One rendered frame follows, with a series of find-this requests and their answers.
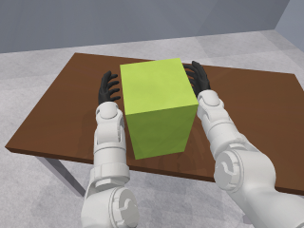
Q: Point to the robot right upper arm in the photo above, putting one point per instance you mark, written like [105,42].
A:
[249,178]

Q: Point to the table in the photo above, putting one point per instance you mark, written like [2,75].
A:
[267,107]

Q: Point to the carton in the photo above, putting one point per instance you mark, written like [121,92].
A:
[159,105]

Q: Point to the robot left hand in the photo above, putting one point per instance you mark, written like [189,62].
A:
[104,92]

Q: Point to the robot right hand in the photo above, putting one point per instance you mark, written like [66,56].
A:
[200,81]

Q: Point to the robot left forearm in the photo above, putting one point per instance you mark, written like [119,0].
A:
[109,164]

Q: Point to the robot right forearm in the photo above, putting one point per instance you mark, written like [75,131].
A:
[219,129]

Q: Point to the robot left upper arm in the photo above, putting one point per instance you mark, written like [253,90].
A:
[112,208]

